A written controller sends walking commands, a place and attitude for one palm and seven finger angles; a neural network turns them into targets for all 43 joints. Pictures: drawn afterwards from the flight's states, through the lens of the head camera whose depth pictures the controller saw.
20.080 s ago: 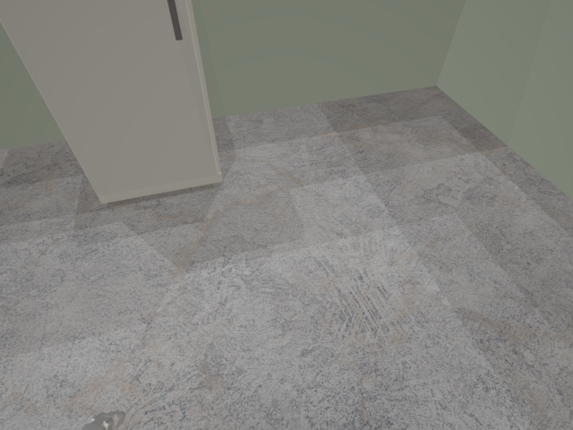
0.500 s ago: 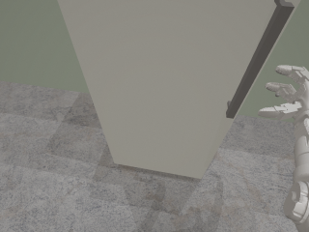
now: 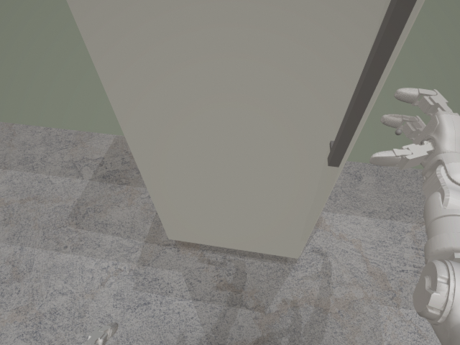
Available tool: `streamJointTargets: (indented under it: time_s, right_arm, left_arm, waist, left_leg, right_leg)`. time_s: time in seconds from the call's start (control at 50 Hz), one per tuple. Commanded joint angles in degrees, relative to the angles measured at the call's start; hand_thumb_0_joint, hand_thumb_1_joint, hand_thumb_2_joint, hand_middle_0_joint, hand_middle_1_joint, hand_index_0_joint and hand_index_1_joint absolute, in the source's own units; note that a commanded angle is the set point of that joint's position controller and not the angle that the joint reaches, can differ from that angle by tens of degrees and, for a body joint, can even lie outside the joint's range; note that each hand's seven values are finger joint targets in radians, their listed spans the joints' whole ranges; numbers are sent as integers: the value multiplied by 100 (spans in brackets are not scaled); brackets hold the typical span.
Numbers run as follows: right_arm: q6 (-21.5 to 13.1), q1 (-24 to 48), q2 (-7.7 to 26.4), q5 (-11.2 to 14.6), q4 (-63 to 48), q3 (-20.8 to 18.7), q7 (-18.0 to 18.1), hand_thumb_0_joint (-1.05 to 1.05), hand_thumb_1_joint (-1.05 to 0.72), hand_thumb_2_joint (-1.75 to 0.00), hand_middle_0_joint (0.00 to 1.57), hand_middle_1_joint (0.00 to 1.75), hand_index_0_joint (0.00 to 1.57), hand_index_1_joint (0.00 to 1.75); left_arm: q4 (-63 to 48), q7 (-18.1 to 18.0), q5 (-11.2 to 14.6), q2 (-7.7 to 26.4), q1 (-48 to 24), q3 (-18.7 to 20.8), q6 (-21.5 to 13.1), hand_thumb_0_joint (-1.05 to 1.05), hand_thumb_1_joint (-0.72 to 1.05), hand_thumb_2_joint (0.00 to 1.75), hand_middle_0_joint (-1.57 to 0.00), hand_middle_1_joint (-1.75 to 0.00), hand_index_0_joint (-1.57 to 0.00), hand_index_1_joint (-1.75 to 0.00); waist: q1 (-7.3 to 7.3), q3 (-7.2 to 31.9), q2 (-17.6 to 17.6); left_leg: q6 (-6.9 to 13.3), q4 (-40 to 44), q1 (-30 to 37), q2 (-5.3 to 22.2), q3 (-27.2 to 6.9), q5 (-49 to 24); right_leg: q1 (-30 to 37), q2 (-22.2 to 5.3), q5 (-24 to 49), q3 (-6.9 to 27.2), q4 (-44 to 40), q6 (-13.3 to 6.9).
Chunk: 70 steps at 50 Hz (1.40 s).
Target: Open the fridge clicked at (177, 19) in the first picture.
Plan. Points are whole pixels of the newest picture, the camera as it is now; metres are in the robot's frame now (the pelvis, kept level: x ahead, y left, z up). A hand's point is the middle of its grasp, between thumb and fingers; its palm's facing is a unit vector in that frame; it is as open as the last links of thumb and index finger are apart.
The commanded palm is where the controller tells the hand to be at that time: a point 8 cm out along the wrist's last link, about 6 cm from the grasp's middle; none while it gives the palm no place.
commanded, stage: move the hooked fingers beside the handle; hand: right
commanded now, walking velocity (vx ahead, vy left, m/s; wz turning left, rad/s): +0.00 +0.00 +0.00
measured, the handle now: (358, 92) +0.52 -0.15 +0.18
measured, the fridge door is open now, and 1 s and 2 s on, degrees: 0 0 0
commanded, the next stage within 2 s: feel for the door with the fingertips in 0.50 s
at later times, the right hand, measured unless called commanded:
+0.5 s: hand (398, 131) +0.45 -0.21 +0.16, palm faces +0.05 +1.00 +0.03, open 14.0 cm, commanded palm +0.42 -0.26 +0.15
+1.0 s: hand (373, 125) +0.47 -0.18 +0.15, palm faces +0.06 +1.00 +0.02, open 14.0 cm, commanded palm +0.44 -0.23 +0.15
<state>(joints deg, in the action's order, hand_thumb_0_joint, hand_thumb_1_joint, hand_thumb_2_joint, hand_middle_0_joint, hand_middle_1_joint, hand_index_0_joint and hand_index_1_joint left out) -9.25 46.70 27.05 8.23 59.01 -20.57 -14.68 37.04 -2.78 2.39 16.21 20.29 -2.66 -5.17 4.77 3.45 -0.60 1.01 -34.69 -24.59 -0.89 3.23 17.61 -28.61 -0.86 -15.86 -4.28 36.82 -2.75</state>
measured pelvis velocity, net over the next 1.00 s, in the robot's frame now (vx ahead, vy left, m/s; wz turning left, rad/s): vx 0.00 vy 0.01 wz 0.01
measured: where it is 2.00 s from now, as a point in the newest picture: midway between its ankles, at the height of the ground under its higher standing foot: outside the picture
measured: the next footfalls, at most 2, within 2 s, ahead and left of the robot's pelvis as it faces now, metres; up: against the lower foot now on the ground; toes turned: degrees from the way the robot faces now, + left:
none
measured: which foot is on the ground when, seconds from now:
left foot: down 0.00-1.00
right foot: down 0.00-1.00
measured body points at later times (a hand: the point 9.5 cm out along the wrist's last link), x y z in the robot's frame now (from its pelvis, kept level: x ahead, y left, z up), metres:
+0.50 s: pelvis +0.01 +0.00 +0.00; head +0.03 +0.00 +0.45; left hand +0.07 +0.27 -0.11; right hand +0.44 -0.26 +0.16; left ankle +0.00 +0.11 -0.72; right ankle +0.03 -0.09 -0.72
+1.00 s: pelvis +0.00 +0.01 +0.00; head +0.04 +0.01 +0.45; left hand +0.06 +0.28 -0.11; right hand +0.46 -0.23 +0.15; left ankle +0.00 +0.11 -0.72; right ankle +0.03 -0.09 -0.72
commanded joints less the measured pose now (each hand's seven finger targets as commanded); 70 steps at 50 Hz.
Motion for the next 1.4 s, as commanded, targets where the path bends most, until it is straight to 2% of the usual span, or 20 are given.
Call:
streamJointTargets:
  time_s: [0.0, 0.02, 0.18, 0.22, 0.24, 0.34, 0.42, 0.48, 0.56, 0.66, 0.7, 0.78, 0.84, 0.92, 1.08, 1.14, 1.18, 1.24, 1.3, 1.38]
  right_arm:
    - [-711, 3041, 1510, 116, -1730, -140, 58, 0, 50, -30, 30, 120, 30, 120]
    - [-661, 2829, 1546, 124, -1600, -232, 33, 0, 50, -30, 30, 120, 30, 120]
    - [-209, 2352, 1323, 159, -1055, -80, -156, 0, 50, -30, 30, 120, 30, 120]
    - [-317, 2349, 1550, 185, -1346, -269, -137, 0, 50, -30, 30, 120, 30, 120]
    - [-356, 2468, 1269, 220, -1582, -55, -148, 0, 50, -30, 30, 120, 30, 120]
    - [-508, 2373, 1263, 302, -2349, -143, -44, 0, 50, -30, 30, 120, 30, 120]
    - [-143, 1917, 1243, 284, -1604, -197, 6, 0, 50, -30, 30, 120, 30, 120]
    - [6, 2195, 1287, 134, -1384, -46, 24, 0, 50, -30, 30, 120, 30, 120]
    - [-294, 2766, 1483, 123, -1744, -101, 46, 0, 50, -30, 30, 120, 30, 120]
    - [-559, 2861, 827, 305, -1931, 310, -51, 0, 50, -30, 30, 120, 30, 120]
    - [-382, 2704, 705, 334, -1334, 372, -59, 0, 50, -30, 30, 120, 30, 120]
    - [-41, 2742, 976, 176, -869, 203, 94, 0, 50, -30, 30, 120, 30, 120]
    - [-200, 2749, 1315, 80, -1190, -121, 292, 0, 50, -30, 30, 120, 30, 120]
    - [-622, 2669, 1240, 111, -1830, -170, 399, 0, 50, -30, 30, 120, 30, 120]
    - [-233, 2527, 1178, 43, -1388, -60, 317, 0, 50, -30, 30, 120, 30, 120]
    - [-256, 2521, 1182, 112, -1576, -112, 313, 0, 50, -30, 30, 120, 30, 120]
    - [-350, 2700, 872, 132, -1777, 132, 304, 0, 50, -30, 30, 120, 30, 120]
    - [-416, 2758, 683, 152, -1573, 281, 307, 0, 50, -30, 30, 120, 30, 120]
    - [-335, 2782, 909, 126, -1164, 94, 339, 0, 50, -30, 30, 120, 30, 120]
    - [-361, 3162, 1107, -32, -1232, 37, 409, 0, 50, -30, 30, 120, 30, 120]
  left_arm:
    - [-478, -70, -27, 936, 422, 383, -171, 0, 90, 90, -20, -30, -20, -30]
    - [-477, -63, -23, 944, 389, 377, -173, 0, 90, 90, -20, -30, -20, -30]
    - [-500, -69, 4, 974, 469, 369, -81, 0, 90, 90, -20, -30, -20, -30]
    - [-542, -72, -1, 980, 465, 391, -71, 0, 90, 90, -20, -30, -20, -30]
    - [-567, -60, 8, 943, 432, 387, -87, 0, 90, 90, -20, -30, -20, -30]
    - [-509, -34, -5, 923, 394, 444, -134, 0, 90, 90, -20, -30, -20, -30]
    - [-469, -72, 30, 916, 298, 390, -91, 0, 90, 90, -20, -30, -20, -30]
    - [-498, -105, 48, 913, 256, 343, -50, 0, 90, 90, -20, -30, -20, -30]
    - [-531, -127, 28, 905, 264, 348, -92, 0, 90, 90, -20, -30, -20, -30]
    - [-436, -114, 26, 878, 273, 386, -207, 0, 90, 90, -20, -30, -20, -30]
    - [-365, -115, 37, 889, 311, 358, -201, 0, 90, 90, -20, -30, -20, -30]
    - [-386, -100, 34, 905, 280, 321, -143, 0, 90, 90, -20, -30, -20, -30]
    - [-465, -59, -20, 872, 346, 338, -139, 0, 90, 90, -20, -30, -20, -30]
    - [-532, 4, -36, 816, 349, 380, -151, 0, 90, 90, -20, -30, -20, -30]
    - [-447, -29, 20, 841, 347, 383, -41, 0, 90, 90, -20, -30, -20, -30]
    - [-475, -48, 17, 836, 360, 396, -48, 0, 90, 90, -20, -30, -20, -30]
    - [-461, -29, 13, 813, 368, 405, -79, 0, 90, 90, -20, -30, -20, -30]
    - [-363, -26, 11, 826, 395, 420, -99, 0, 90, 90, -20, -30, -20, -30]
    - [-318, -42, 1, 877, 457, 412, -81, 0, 90, 90, -20, -30, -20, -30]
    - [-331, -25, -23, 847, 451, 391, -63, 0, 90, 90, -20, -30, -20, -30]
  waist:
    - [38, 2271, -490]
    - [-46, 2300, -583]
    - [4, 1554, -120]
    - [-72, 1815, -204]
    - [-23, 1894, -440]
    - [-100, 2395, -716]
    - [-74, 1486, -46]
    - [-12, 1114, -133]
    - [23, 1695, -394]
    - [103, 2235, -465]
    - [166, 1727, -74]
    - [100, 1315, -3]
    - [-45, 1847, -20]
    - [-110, 2383, -120]
    - [-26, 1637, -193]
    - [-50, 1829, -71]
    - [-4, 1913, -300]
    - [116, 1773, -113]
    - [108, 1607, 171]
    - [60, 1880, -308]
  left_leg:
    - [102, 294, -2, -112, -207, -1423]
    - [104, 304, 58, -117, -242, -1457]
    - [86, 397, 29, -93, -185, -1421]
    - [95, 367, 205, -92, -224, -1544]
    - [102, 356, 107, -101, -218, -1531]
    - [110, 338, 133, -151, -207, -1701]
    - [66, 494, 276, -111, -220, -1515]
    - [73, 547, 166, -50, -226, -1242]
    - [83, 499, 208, -47, -307, -1296]
    - [76, 438, 76, -99, -262, -1464]
    - [56, 514, 20, -87, -249, -1309]
    - [34, 546, 65, -9, -287, -1136]
    - [46, 425, 452, -13, -346, -1522]
    - [47, 303, 747, -68, -395, -2032]
    - [35, 481, 531, -51, -371, -1814]
    - [33, 462, 690, -59, -382, -2039]
    - [59, 441, 506, -86, -339, -1966]
    - [37, 476, 280, -100, -314, -1781]
    - [26, 506, 298, -70, -321, -1617]
    - [56, 424, 302, -42, -340, -1700]
  right_leg:
    - [2130, -155, 1574, 741, -286, 112]
    - [2094, -134, 1530, 712, -297, 116]
    - [1508, -130, 1267, 641, -412, 60]
    - [1578, -115, 1408, 617, -376, 57]
    - [1789, -120, 1483, 635, -363, 76]
    - [2415, -182, 2087, 730, -291, 148]
    - [1539, -105, 1253, 556, -447, 24]
    - [1255, -68, 816, 548, -546, 8]
    - [1600, -56, 915, 571, -441, 20]
    - [2198, -93, 1275, 645, -314, 62]
    - [1770, -71, 995, 600, -331, 10]
    - [1152, -19, 571, 546, -441, -15]
    - [1204, 6, 929, 508, -363, -18]
    - [1486, -4, 1372, 456, -258, -3]
    - [1233, -2, 1033, 377, -380, -30]
    - [1339, -7, 1243, 376, -367, -39]
    - [1621, -18, 1365, 433, -349, -9]
    - [1671, -44, 1266, 467, -336, -11]
    - [1398, -29, 1040, 451, -347, -42]
    - [1504, -3, 1170, 481, -335, -5]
